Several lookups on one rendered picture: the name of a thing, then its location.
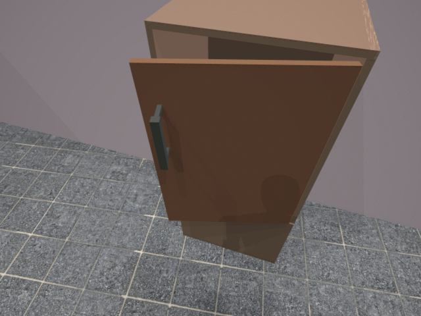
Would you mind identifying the cupboard door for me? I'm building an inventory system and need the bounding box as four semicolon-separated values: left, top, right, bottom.
129;58;362;224

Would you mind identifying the handle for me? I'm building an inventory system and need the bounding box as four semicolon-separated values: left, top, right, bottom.
149;105;170;170

